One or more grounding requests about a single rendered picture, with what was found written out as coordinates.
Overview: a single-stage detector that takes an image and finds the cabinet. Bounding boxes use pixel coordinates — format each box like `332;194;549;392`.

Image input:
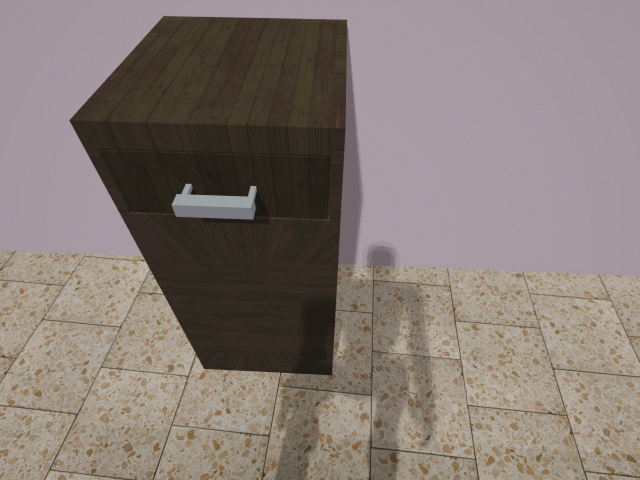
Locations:
69;16;347;375

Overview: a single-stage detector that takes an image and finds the drawer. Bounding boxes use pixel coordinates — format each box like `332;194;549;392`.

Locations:
101;148;331;219

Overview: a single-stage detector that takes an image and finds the handle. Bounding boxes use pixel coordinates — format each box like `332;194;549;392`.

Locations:
172;184;257;220

